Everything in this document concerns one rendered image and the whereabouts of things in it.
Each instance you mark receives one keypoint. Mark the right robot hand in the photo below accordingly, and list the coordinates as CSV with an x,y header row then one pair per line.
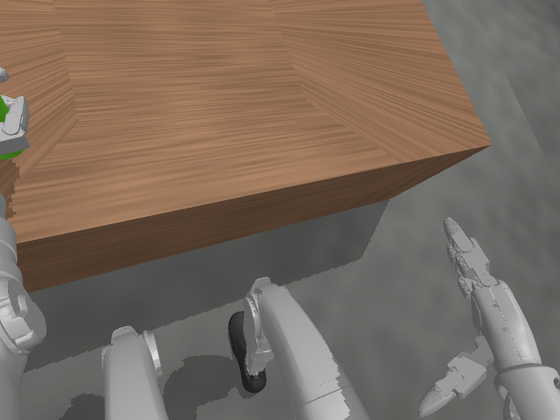
x,y
505,338

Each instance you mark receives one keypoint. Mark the right robot arm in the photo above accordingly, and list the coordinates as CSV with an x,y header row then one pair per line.
x,y
529,391

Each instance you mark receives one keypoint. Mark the left robot hand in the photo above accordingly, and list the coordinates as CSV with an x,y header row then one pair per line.
x,y
12,131

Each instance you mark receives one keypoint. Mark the left robot arm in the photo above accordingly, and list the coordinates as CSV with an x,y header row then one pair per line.
x,y
22,324

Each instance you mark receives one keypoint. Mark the right robot foot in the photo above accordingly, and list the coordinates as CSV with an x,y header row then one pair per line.
x,y
252,383

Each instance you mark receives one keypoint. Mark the can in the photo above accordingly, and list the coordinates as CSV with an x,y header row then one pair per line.
x,y
3,111

